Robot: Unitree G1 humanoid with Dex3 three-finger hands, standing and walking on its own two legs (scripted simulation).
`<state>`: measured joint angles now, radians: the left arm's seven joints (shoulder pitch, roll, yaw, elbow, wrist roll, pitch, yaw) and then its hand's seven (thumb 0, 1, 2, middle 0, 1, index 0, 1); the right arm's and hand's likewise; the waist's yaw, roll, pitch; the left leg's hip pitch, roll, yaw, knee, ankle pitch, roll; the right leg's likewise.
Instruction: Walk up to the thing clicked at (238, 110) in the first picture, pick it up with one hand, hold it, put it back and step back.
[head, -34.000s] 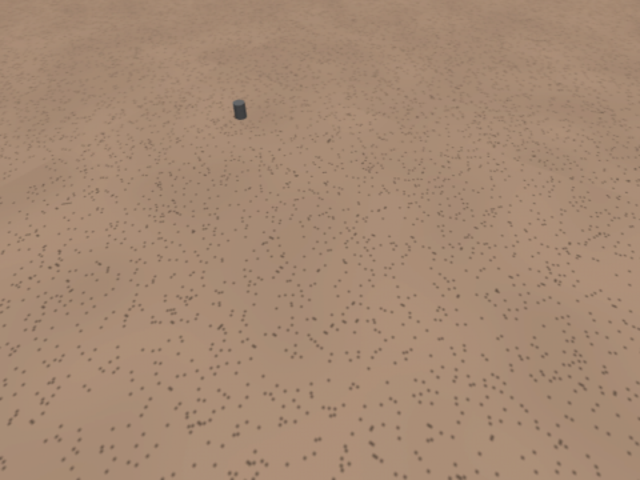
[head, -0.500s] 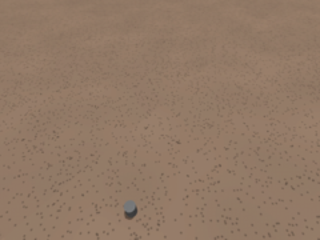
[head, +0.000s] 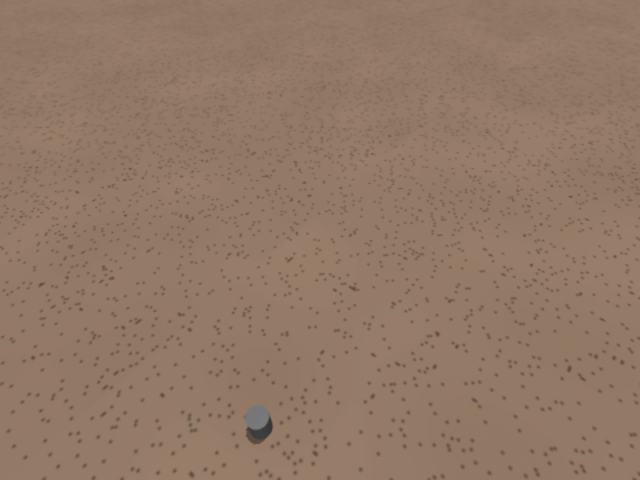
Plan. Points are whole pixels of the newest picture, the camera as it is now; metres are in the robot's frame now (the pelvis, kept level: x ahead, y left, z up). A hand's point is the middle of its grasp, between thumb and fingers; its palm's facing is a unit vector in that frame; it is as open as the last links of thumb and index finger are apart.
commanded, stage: stand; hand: left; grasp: from above
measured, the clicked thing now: (259, 422) +0.43 +0.22 -0.74
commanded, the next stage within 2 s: step back in 0.48 s
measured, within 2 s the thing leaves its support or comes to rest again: neither
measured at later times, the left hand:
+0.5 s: hand out of the picture +0.07 +0.25 -0.16, palm faces +0.00 -0.94 -0.33, open 7.4 cm
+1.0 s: hand out of the picture -0.01 +0.24 -0.16, palm faces +0.00 -0.90 -0.43, open 7.4 cm
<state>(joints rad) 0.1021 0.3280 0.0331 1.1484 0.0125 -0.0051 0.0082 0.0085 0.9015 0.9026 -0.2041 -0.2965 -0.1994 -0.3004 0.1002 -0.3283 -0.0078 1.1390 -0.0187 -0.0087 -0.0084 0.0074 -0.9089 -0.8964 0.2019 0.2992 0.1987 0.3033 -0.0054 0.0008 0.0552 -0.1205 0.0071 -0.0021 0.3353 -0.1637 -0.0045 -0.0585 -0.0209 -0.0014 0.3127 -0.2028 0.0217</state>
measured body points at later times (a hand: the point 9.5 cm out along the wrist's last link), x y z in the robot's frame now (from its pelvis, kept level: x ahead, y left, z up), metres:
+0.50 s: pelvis +0.00 +0.00 +0.00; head +0.01 +0.00 +0.45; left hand +0.07 +0.30 -0.14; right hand +0.07 -0.30 -0.14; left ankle +0.01 +0.12 -0.75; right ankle -0.02 -0.13 -0.75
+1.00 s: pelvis -0.09 -0.03 -0.02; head -0.03 -0.05 +0.42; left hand -0.01 +0.29 -0.13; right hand +0.02 -0.35 -0.16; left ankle -0.13 +0.11 -0.67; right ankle -0.04 -0.13 -0.75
